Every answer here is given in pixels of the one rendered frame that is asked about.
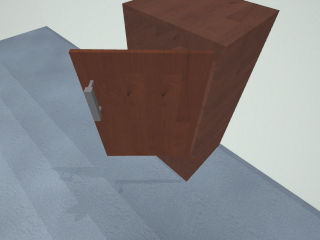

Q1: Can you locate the handle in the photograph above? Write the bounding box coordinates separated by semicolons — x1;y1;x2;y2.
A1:
84;80;102;121

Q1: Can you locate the cupboard door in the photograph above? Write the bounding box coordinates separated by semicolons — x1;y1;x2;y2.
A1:
69;49;215;156

